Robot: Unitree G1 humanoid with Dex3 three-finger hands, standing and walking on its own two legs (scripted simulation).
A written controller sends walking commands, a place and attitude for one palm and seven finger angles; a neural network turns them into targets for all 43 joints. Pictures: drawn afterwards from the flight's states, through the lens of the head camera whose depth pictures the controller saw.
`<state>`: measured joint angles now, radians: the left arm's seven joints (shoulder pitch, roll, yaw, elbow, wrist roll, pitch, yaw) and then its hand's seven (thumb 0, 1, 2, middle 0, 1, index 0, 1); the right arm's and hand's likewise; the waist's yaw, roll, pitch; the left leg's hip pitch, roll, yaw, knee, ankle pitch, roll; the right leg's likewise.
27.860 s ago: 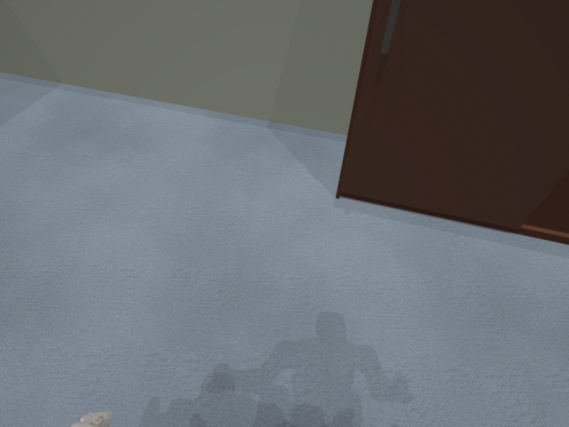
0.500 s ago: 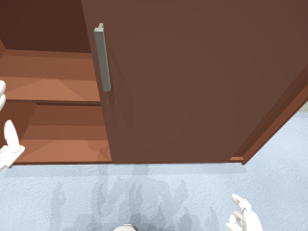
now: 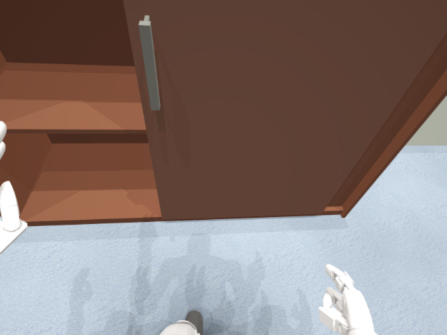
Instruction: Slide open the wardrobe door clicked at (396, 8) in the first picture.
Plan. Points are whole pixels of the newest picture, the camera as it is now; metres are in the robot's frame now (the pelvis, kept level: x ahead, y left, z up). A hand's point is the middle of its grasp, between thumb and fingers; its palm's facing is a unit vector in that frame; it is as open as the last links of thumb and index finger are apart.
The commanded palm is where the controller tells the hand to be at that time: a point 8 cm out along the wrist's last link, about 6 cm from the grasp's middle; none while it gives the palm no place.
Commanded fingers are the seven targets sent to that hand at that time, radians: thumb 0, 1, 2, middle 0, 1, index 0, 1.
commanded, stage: stop stepping back and stand still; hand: left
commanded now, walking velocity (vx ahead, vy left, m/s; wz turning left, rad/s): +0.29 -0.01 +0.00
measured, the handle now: (151, 66) +0.69 +0.24 +0.11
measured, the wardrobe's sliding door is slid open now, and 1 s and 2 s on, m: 0.66 0.66 0.66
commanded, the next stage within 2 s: let the arm hang, fingers relaxed in 0.78 s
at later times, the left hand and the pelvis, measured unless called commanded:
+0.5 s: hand (8, 243) +0.18 +0.28 +0.17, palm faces +0.38 -0.80 -0.47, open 7.4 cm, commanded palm +0.13 +0.31 +0.19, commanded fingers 0.00 0.90 0.90 -0.20 -0.30 -0.20 -0.30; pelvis -0.02 +0.02 +0.01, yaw -2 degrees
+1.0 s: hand (63, 274) +0.20 +0.28 +0.01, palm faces +0.15 -0.88 -0.46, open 7.4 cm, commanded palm none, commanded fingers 0.00 0.90 0.90 -0.20 -0.30 -0.20 -0.30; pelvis -0.02 +0.02 +0.00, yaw -1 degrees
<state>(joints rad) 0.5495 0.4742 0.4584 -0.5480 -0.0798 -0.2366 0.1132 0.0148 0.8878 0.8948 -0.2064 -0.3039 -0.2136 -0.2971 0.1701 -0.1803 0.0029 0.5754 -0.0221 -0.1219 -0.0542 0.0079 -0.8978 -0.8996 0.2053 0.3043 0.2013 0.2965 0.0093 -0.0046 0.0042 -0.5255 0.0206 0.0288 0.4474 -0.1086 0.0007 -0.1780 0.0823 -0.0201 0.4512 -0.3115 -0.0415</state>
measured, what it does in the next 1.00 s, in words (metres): steps on the spot: left foot, then right foot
